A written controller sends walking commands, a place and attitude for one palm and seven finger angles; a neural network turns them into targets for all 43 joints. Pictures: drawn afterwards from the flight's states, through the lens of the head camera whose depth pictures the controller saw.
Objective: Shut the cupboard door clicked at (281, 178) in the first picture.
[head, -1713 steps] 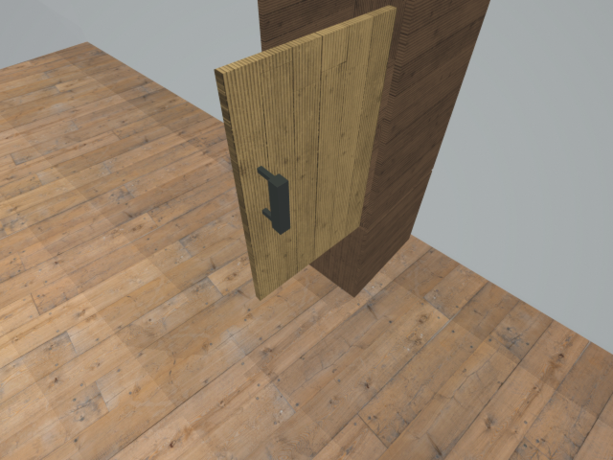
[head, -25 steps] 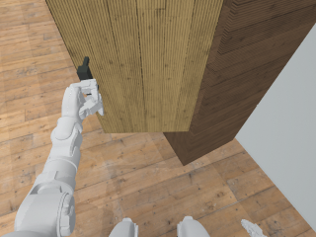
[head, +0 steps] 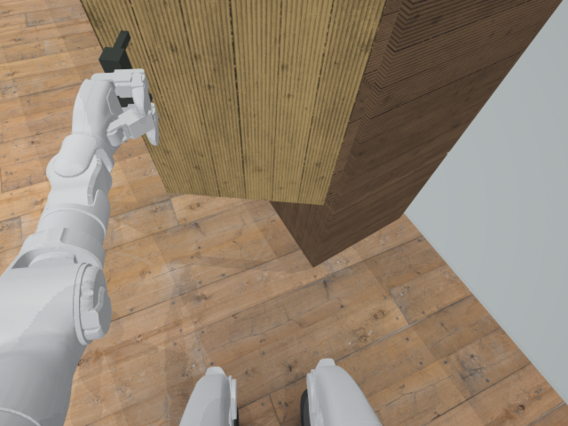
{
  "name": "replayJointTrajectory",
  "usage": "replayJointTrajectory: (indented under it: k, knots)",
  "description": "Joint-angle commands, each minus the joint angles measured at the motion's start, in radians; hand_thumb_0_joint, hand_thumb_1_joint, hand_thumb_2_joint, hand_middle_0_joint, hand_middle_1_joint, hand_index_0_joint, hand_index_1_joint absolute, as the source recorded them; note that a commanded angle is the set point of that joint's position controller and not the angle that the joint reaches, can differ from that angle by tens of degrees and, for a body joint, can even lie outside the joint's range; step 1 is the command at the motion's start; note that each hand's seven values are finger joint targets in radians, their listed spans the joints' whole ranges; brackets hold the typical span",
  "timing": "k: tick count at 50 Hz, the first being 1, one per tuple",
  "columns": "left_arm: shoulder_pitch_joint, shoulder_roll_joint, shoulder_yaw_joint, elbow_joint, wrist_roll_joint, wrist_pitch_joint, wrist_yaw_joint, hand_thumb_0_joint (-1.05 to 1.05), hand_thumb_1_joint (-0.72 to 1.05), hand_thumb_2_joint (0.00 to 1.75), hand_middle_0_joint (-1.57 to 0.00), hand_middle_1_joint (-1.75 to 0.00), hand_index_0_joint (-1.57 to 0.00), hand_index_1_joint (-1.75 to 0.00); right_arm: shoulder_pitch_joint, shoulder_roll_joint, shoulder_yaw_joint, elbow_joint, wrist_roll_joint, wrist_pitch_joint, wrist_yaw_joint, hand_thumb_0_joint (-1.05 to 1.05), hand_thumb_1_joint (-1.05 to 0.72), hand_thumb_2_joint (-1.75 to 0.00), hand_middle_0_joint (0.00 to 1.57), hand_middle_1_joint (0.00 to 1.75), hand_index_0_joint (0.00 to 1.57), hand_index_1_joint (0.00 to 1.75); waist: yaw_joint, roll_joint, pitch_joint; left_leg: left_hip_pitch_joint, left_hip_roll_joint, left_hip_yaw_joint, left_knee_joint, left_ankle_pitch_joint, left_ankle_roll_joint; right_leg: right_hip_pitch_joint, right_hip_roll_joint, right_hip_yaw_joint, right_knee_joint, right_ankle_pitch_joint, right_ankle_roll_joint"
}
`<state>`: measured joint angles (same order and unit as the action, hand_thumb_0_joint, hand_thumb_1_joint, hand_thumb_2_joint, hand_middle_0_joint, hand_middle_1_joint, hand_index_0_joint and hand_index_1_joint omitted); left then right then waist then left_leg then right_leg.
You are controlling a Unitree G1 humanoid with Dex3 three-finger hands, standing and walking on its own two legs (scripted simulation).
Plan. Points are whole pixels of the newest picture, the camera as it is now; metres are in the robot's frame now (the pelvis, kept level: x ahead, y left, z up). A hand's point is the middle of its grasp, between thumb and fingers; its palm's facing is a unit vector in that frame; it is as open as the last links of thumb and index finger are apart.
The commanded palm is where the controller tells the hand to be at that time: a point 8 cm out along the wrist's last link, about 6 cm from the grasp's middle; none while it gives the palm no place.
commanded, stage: push the door shut along its arc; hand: left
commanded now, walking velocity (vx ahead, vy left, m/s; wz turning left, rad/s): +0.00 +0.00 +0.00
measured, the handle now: (132, 81) +0.59 +0.19 +0.10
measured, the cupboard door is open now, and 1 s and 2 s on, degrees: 56 39 38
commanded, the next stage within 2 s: pull the fist back off the door in 0.92 s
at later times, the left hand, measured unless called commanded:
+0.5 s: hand (165, 84) +0.57 +0.14 +0.10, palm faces -0.26 -0.96 -0.03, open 3.1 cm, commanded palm +0.58 +0.16 +0.10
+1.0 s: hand (210, 59) +0.62 +0.08 +0.11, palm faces -0.38 -0.92 +0.00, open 3.1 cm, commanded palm +0.63 +0.11 +0.10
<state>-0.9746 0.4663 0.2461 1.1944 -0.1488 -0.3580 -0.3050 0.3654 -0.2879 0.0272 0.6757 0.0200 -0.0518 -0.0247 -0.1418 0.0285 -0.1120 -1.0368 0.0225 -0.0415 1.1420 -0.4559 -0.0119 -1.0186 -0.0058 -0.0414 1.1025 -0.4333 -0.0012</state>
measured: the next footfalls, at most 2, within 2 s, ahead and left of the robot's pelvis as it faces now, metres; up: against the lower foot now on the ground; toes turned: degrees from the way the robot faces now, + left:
none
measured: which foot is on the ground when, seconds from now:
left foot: down 0.00-1.00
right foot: down 0.00-1.00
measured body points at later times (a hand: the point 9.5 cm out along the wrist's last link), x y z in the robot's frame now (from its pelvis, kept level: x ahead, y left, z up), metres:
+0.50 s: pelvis +0.01 +0.01 -0.01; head +0.16 +0.03 +0.41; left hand +0.58 +0.19 +0.11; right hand -0.02 -0.25 -0.12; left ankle +0.05 +0.13 -0.65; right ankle +0.05 -0.12 -0.65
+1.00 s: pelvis +0.02 +0.01 -0.03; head +0.21 +0.02 +0.38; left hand +0.64 +0.13 +0.11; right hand -0.03 -0.24 -0.12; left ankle +0.05 +0.13 -0.65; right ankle +0.05 -0.12 -0.65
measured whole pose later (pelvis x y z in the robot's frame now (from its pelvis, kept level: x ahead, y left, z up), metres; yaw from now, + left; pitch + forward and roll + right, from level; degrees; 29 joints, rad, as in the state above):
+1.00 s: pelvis +0.02 +0.01 -0.03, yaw -4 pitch +30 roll -4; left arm -1.39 0.66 0.31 1.35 0.02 -0.19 -0.42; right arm 0.40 -0.27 0.06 0.64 -0.03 -0.05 -0.01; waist -0.33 0.07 -0.10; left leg -1.26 0.06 -0.03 1.27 -0.53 0.01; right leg -1.23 0.03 -0.03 1.18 -0.47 0.02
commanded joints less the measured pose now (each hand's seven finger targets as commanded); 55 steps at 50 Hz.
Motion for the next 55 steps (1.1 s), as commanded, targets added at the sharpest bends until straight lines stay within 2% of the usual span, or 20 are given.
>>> replayJointTrajectory:
  k: [1,4,6,8,9,12,14,17,18,23,31,33,36,40,45,51,52,53,54,55]
  knots:
    - [-0.610,0.128,-0.021,-0.194,0.017,-0.034,-0.038,0.00,0.90,0.90,-1.30,-1.50,-1.30,-1.50,0.135,-0.169,-0.062,-0.062,0.001,-0.039,-0.006,0.00,-0.90,-0.90,0.20,0.30,0.20,0.30,-0.099,0.099,-0.444,0.309,-0.009,-0.027,-0.135,0.076,0.047,0.094,0.033,0.032,-0.163,0.075,-0.024]
    - [-0.650,0.178,0.006,-0.161,0.023,-0.017,-0.051,0.00,0.90,0.90,-1.30,-1.50,-1.30,-1.50,0.151,-0.173,-0.055,-0.061,-0.001,-0.040,-0.005,0.00,-0.90,-0.90,0.20,0.30,0.20,0.30,-0.106,0.110,-0.451,0.285,-0.005,-0.031,-0.118,0.094,0.048,0.082,0.037,0.030,-0.148,0.081,-0.025]
    - [-0.677,0.173,-0.013,-0.140,0.036,-0.007,-0.056,0.00,0.90,0.90,-1.30,-1.50,-1.30,-1.50,0.156,-0.173,-0.052,-0.060,0.000,-0.041,-0.004,0.00,-0.90,-0.90,0.20,0.30,0.20,0.30,-0.120,0.126,-0.434,0.277,-0.003,-0.034,-0.113,0.078,0.047,0.053,0.038,0.027,-0.146,0.066,-0.025]
    - [-0.707,0.180,-0.009,-0.149,0.038,-0.005,-0.059,0.00,0.90,0.90,-1.30,-1.50,-1.30,-1.50,0.169,-0.176,-0.053,-0.056,-0.003,-0.045,-0.002,0.00,-0.90,-0.90,0.20,0.30,0.20,0.30,-0.128,0.145,-0.471,0.312,-0.002,-0.040,-0.107,0.106,0.047,0.036,0.040,0.022,-0.140,0.080,-0.026]
    - [-0.707,0.226,0.026,-0.146,0.044,-0.003,-0.059,0.00,0.90,0.90,-1.30,-1.50,-1.30,-1.50,0.180,-0.180,-0.053,-0.056,-0.006,-0.043,-0.003,0.00,-0.90,-0.90,0.20,0.30,0.20,0.30,-0.119,0.144,-0.485,0.317,0.003,-0.044,-0.102,0.134,0.045,0.041,0.041,0.018,-0.132,0.096,-0.029]
    - [-0.746,0.183,-0.012,-0.150,0.042,0.009,-0.073,0.00,0.90,0.90,-1.30,-1.50,-1.30,-1.50,0.194,-0.177,-0.052,-0.053,-0.009,-0.045,0.001,0.00,-0.90,-0.90,0.20,0.30,0.20,0.30,-0.145,0.162,-0.501,0.336,0.001,-0.046,-0.086,0.160,0.049,0.013,0.046,0.013,-0.126,0.109,-0.028]
    - [-0.754,0.244,0.025,-0.132,0.050,0.021,-0.078,0.00,0.90,0.90,-1.30,-1.50,-1.30,-1.50,0.199,-0.183,-0.049,-0.051,-0.009,-0.040,0.001,0.00,-0.90,-0.90,0.20,0.30,0.20,0.30,-0.136,0.165,-0.511,0.323,0.005,-0.047,-0.079,0.170,0.046,0.022,0.047,0.014,-0.122,0.115,-0.029]
    - [-0.791,0.224,0.006,-0.125,0.054,0.032,-0.086,0.00,0.90,0.90,-1.30,-1.50,-1.30,-1.50,0.212,-0.179,-0.047,-0.048,-0.012,-0.040,0.000,0.00,-0.90,-0.90,0.20,0.30,0.20,0.30,-0.159,0.168,-0.488,0.331,0.005,-0.049,-0.077,0.181,0.048,-0.005,0.049,0.006,-0.122,0.120,-0.028]
    - [-0.795,0.250,0.020,-0.127,0.063,0.032,-0.087,0.00,0.90,0.90,-1.30,-1.50,-1.30,-1.50,0.214,-0.184,-0.049,-0.044,-0.013,-0.038,0.000,0.00,-0.90,-0.90,0.20,0.30,0.20,0.30,-0.151,0.186,-0.511,0.346,0.010,-0.054,-0.075,0.181,0.043,-0.018,0.048,0.004,-0.118,0.115,-0.029]
    - [-0.815,0.238,0.011,-0.145,0.062,0.044,-0.108,0.00,0.90,0.90,-1.30,-1.50,-1.30,-1.50,0.230,-0.184,-0.052,-0.038,-0.022,-0.032,0.004,0.00,-0.90,-0.90,0.20,0.30,0.20,0.30,-0.155,0.216,-0.549,0.406,0.012,-0.061,-0.062,0.265,0.038,-0.034,0.052,-0.005,-0.111,0.160,-0.032]
    - [-0.877,0.213,-0.016,-0.090,0.079,0.076,-0.113,0.00,0.90,0.90,-1.30,-1.50,-1.30,-1.50,0.243,-0.184,-0.050,-0.020,-0.029,-0.025,0.003,0.00,-0.90,-0.90,0.20,0.30,0.20,0.30,-0.190,0.209,-0.494,0.391,0.014,-0.067,-0.046,0.273,0.040,-0.083,0.059,-0.017,-0.107,0.160,-0.033]
    - [-0.924,0.241,-0.004,-0.120,0.083,0.071,-0.113,0.00,0.90,0.90,-1.30,-1.50,-1.30,-1.50,0.252,-0.187,-0.051,-0.013,-0.033,-0.027,0.000,0.00,-0.90,-0.90,0.20,0.30,0.20,0.30,-0.192,0.243,-0.531,0.424,0.017,-0.075,-0.038,0.321,0.037,-0.093,0.057,-0.020,-0.095,0.182,-0.035]
    - [-0.927,0.211,-0.020,-0.103,0.088,0.085,-0.119,0.00,0.90,0.90,-1.30,-1.50,-1.30,-1.50,0.255,-0.183,-0.054,-0.008,-0.039,-0.024,0.002,0.00,-0.90,-0.90,0.20,0.30,0.20,0.30,-0.199,0.254,-0.547,0.448,0.018,-0.081,-0.024,0.364,0.034,-0.111,0.060,-0.027,-0.084,0.199,-0.037]
    - [-0.930,0.263,0.020,-0.070,0.101,0.102,-0.111,0.00,0.90,0.90,-1.30,-1.50,-1.30,-1.50,0.261,-0.181,-0.048,-0.015,-0.041,-0.019,0.004,0.00,-0.90,-0.90,0.20,0.30,0.20,0.30,-0.198,0.231,-0.551,0.399,0.014,-0.068,-0.005,0.373,0.039,-0.087,0.064,-0.024,-0.078,0.217,-0.035]
    - [-0.955,0.396,0.091,-0.059,0.140,0.105,-0.100,0.00,0.90,0.90,-1.30,-1.50,-1.30,-1.50,0.274,-0.180,-0.038,-0.032,-0.047,-0.008,0.003,0.00,-0.90,-0.90,0.20,0.30,0.20,0.30,-0.198,0.225,-0.585,0.317,0.011,-0.048,0.026,0.391,0.047,-0.020,0.065,-0.014,-0.053,0.268,-0.032]
    - [-0.936,0.443,0.105,-0.065,0.158,0.126,-0.132,0.00,0.90,0.90,-1.30,-1.50,-1.30,-1.50,0.280,-0.174,-0.038,-0.053,-0.046,0.003,0.004,0.00,-0.90,-0.90,0.20,0.30,0.20,0.30,-0.196,0.197,-0.630,0.248,0.005,-0.022,0.039,0.392,0.055,0.082,0.070,-0.001,-0.048,0.346,-0.024]
    - [-0.875,0.486,0.333,-0.086,0.081,0.145,0.047,0.00,0.90,0.90,-1.30,-1.50,-1.30,-1.50,0.329,-0.155,-0.024,-0.090,-0.063,0.000,0.022,0.00,-0.90,-0.90,0.20,0.30,0.20,0.30,-0.131,0.236,-0.650,0.245,0.020,-0.042,0.017,0.425,0.048,0.113,0.062,0.000,-0.057,0.362,-0.028]
    - [-0.821,0.387,0.249,-0.087,0.098,0.157,0.127,0.00,0.90,0.90,-1.30,-1.50,-1.30,-1.50,0.322,-0.149,-0.025,-0.102,-0.063,0.002,0.043,0.00,-0.90,-0.90,0.20,0.30,0.20,0.30,-0.132,0.222,-0.679,0.261,0.020,-0.039,-0.001,0.434,0.038,0.123,0.059,-0.004,-0.056,0.361,-0.017]
    - [-0.789,0.315,0.253,-0.098,0.091,0.159,0.202,0.00,0.90,0.90,-1.30,-1.50,-1.30,-1.50,0.333,-0.145,-0.039,-0.099,-0.074,0.006,0.058,0.00,-0.90,-0.90,0.20,0.30,0.20,0.30,-0.141,0.155,-0.663,0.262,0.022,-0.037,-0.004,0.435,0.038,0.123,0.059,-0.010,-0.067,0.366,-0.007]
    - [-0.799,0.281,0.246,-0.162,0.105,0.141,0.278,0.00,0.90,0.90,-1.30,-1.50,-1.30,-1.50,0.337,-0.141,-0.046,-0.101,-0.084,0.010,0.071,0.00,-0.90,-0.90,0.20,0.30,0.20,0.30,-0.136,0.170,-0.656,0.272,0.022,-0.032,-0.012,0.429,0.035,0.125,0.056,-0.007,-0.076,0.363,-0.002]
